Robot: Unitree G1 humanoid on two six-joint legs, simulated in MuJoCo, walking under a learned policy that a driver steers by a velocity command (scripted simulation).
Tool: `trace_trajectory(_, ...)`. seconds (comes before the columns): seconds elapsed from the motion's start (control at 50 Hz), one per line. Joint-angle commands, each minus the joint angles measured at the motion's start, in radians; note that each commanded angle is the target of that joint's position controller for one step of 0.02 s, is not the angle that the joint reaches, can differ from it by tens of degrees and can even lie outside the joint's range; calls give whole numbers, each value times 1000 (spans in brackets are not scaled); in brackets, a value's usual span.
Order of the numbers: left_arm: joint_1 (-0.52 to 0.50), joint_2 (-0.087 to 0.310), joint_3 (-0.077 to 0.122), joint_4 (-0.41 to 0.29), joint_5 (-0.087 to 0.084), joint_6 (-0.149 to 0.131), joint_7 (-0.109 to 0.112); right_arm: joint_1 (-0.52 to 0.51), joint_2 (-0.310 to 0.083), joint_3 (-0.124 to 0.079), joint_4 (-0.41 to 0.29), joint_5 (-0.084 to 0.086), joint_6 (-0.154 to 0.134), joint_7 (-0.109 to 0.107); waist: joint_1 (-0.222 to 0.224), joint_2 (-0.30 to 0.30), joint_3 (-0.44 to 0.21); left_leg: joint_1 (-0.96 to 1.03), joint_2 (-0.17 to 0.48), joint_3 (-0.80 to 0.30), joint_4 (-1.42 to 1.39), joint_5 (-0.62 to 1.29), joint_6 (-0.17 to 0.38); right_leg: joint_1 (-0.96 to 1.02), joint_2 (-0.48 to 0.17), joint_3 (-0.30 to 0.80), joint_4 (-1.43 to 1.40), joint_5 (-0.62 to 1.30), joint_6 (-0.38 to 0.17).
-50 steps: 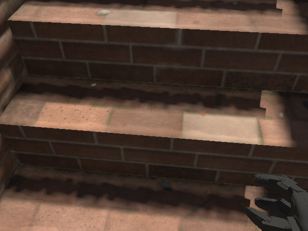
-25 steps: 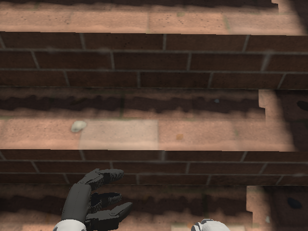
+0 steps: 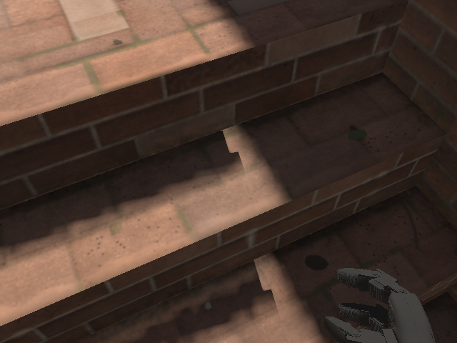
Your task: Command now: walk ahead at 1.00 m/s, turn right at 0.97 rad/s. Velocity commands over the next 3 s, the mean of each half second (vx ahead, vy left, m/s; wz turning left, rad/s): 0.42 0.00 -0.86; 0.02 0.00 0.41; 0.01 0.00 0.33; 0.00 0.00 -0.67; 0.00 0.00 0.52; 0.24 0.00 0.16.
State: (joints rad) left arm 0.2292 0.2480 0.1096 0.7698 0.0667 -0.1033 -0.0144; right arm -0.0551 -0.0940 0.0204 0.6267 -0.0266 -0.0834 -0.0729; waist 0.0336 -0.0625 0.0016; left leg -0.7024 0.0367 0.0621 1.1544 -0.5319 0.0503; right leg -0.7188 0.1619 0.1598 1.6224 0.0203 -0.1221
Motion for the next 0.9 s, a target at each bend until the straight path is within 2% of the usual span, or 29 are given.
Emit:
trace_trajectory(0.02,-132,-99,-68,-240,0,41,-31,177,-62,-68,128,-31,-26,-4,54,82,-98,448,315,-555,-642,-181,107,-460,-143,89,444,-217,-9)
trace_trajectory(0.04,-87,-101,-77,-204,-4,68,-24,180,-41,-59,150,-18,-39,27,68,26,-34,357,280,-481,-671,-140,72,-443,-142,89,395,-277,0)
trace_trajectory(0.08,-159,-62,-61,-234,-34,87,-9,179,-75,-66,177,-27,-67,31,56,33,118,340,309,-276,-710,187,77,-539,-158,66,371,-332,34)
trace_trajectory(0.14,-245,-45,-62,-321,-45,110,-5,220,-162,-79,173,-31,-66,24,72,61,155,260,347,-14,-887,448,17,-346,-218,-1,18,-237,41)
trace_trajectory(0.18,-224,1,-50,-298,-46,130,-24,129,-253,-99,124,-26,-64,23,97,88,90,229,257,219,-973,537,-38,8,-242,-174,-333,-177,24)
trace_trajectory(0.22,-163,-5,-22,-267,-52,152,-16,174,-352,-123,104,8,-50,18,97,137,-17,401,234,260,-919,819,-40,225,-196,-287,-496,-171,10)
trace_trajectory(0.24,-108,-3,-19,-246,-68,141,-13,202,-380,-134,102,22,-30,30,111,136,-122,547,217,245,-798,993,-36,304,-159,-287,-605,-133,6)
trace_trajectory(0.26,-105,35,-3,-236,-82,118,5,290,-405,-142,92,5,21,47,77,117,-180,708,176,223,-579,1277,24,289,-51,-360,-722,-326,13)
trace_trajectory(0.28,-15,61,3,-200,-88,93,3,303,-401,-138,73,25,41,62,93,147,-235,683,221,191,-392,1201,-13,493,-91,-331,-959,-25,4)
trace_trajectory(0.3,82,92,21,-170,-59,75,10,323,-389,-137,62,53,47,74,149,169,-251,618,200,201,-206,1041,-45,661,-57,-341,-1239,129,15)
trace_trajectory(0.34,34,163,37,-163,-31,60,4,368,-198,-97,30,59,52,61,36,-26,29,88,53,138,401,13,-46,745,-136,-142,-1224,581,22)
trace_trajectory(0.36,214,300,55,-189,38,61,13,340,-158,-79,-87,77,20,31,95,-113,-228,-221,-44,92,954,-229,-121,1165,-450,182,-901,1928,-122)
trace_trajectory(0.38,281,368,90,-185,32,91,57,87,-238,-83,-142,53,-3,12,260,-4,-495,-380,-95,-8,1144,-68,-147,1356,-493,353,-1095,1792,-284)
trace_trajectory(0.4,243,362,89,-167,14,93,96,9,-207,-65,-184,48,-8,3,217,12,-488,-434,-71,-82,1149,30,-134,1331,-456,372,-1160,1312,-301)
trace_trajectory(0.44,173,188,27,-111,-31,81,117,11,-156,-39,-187,20,10,14,83,2,-352,-439,-34,-158,1145,112,-75,1159,-358,297,-1195,835,-199)
trace_trajectory(0.48,111,72,-26,-118,-50,72,117,101,-183,-43,-146,5,39,21,7,68,-258,-342,-12,-160,1130,139,-48,844,-369,208,-1242,589,-155)
trace_trajectory(0.5,98,79,-41,-98,-53,54,106,79,-175,-38,-167,-4,62,7,-19,98,-218,-321,-9,-146,1147,81,-50,708,-403,200,-1277,560,-176)
trace_trajectory(0.54,67,109,-52,-63,-13,21,94,-21,-118,-18,-238,1,101,-43,-39,62,-159,-367,-36,-148,1362,-59,-47,501,-479,214,-1360,522,-230)
trace_trajectory(0.58,46,114,-71,-48,-18,24,94,-59,-101,-7,-289,11,135,-79,-61,112,-160,-436,-22,-235,1403,-102,-29,485,-492,175,-1346,391,-212)
trace_trajectory(0.62,30,119,-92,-52,-27,55,109,-137,-87,10,-326,18,168,-71,-31,128,-129,-351,-23,-192,1195,-101,-29,438,-439,70,-1409,260,-162)
trace_trajectory(0.66,99,177,-75,-41,-41,59,117,-122,-77,9,-328,-4,200,-63,20,97,-99,-338,-13,-82,1058,-183,-37,554,-420,46,-1457,361,-153)
trace_trajectory(0.7,124,210,-53,-46,-23,70,130,-121,-37,15,-353,5,193,-47,27,3,-140,-292,-7,-98,875,-287,-10,652,-411,-14,-1459,365,-115)
trace_trajectory(0.74,5,230,-28,-98,-25,72,114,23,-23,16,-294,16,178,-22,-35,-48,-191,56,-32,10,577,-347,38,488,-389,-178,-1531,413,-82)
trace_trajectory(0.8,141,184,-13,-83,-56,84,87,121,-54,-2,-231,-8,153,-7,20,-141,-174,141,-125,-1,243,-433,84,593,-402,-200,-1449,449,-87)
trace_trajectory(0.82,201,165,-5,-78,-43,93,85,162,-96,-18,-216,-11,136,3,31,-64,-132,135,-98,-253,43,-293,146,574,-372,-227,-1238,546,-32)
trace_trajectory(0.84,128,134,-9,-190,-30,99,54,178,-200,-48,-229,-3,142,-22,-2,388,-142,195,40,-706,-242,-233,244,257,-261,-251,-1088,188,42)
trace_trajectory(0.86,-3,99,-13,-249,-6,116,24,193,-230,-56,-248,-25,160,-51,-80,543,-103,173,115,-1102,-588,-386,338,45,-195,-143,-910,-376,50)
trace_trajectory(0.88,-116,38,-25,-293,34,126,-2,123,-286,-82,-239,-18,156,-56,-91,422,11,98,96,-1205,-722,-464,373,-90,-160,3,-567,-446,65)
trace_trajectory(0.9,-161,-19,-41,-314,58,121,-10,49,-287,-87,-231,-8,144,-54,-60,365,7,74,95,-1208,-726,-283,391,-151,-114,24,-192,-400,90)
